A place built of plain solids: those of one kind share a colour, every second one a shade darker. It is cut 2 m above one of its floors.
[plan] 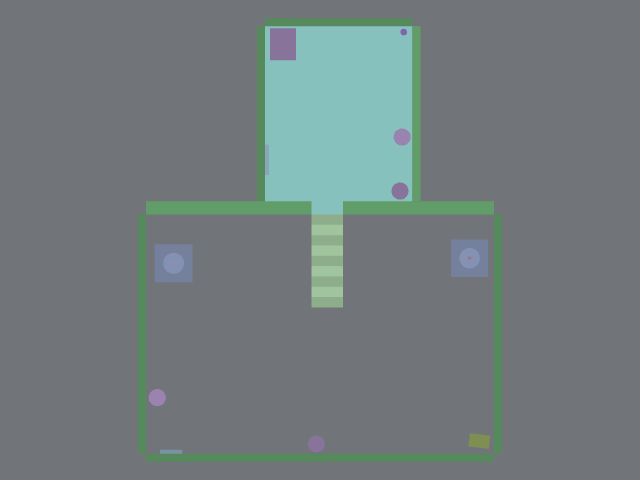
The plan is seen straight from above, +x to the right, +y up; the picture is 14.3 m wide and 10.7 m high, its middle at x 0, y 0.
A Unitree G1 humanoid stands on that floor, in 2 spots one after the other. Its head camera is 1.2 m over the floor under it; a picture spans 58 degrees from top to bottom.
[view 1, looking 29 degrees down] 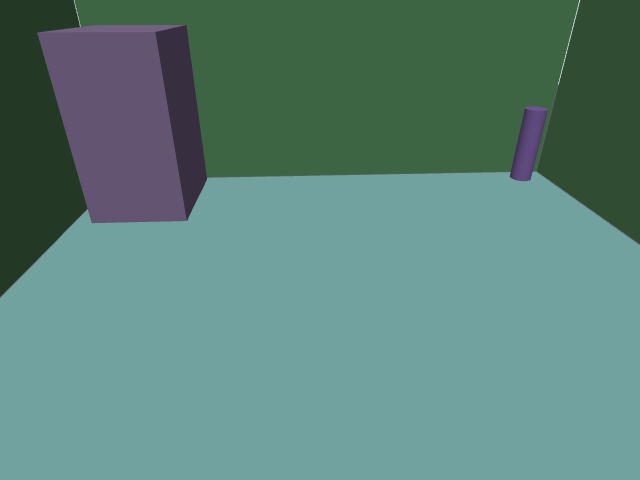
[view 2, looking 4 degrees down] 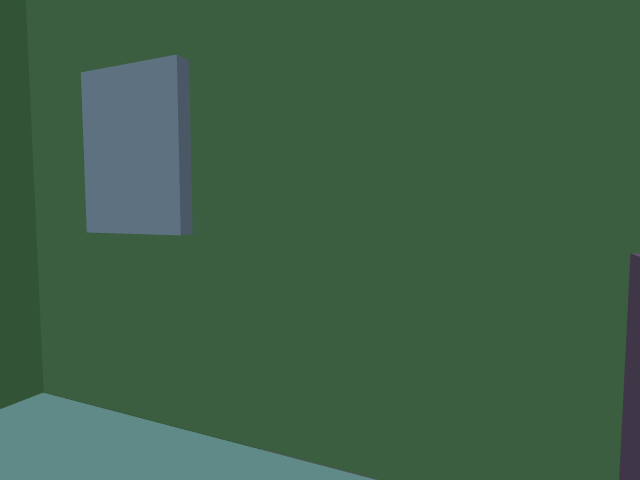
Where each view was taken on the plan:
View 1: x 0.16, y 1.57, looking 87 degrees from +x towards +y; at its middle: floor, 2.48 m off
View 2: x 0.57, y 3.66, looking -156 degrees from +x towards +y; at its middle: wall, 1.97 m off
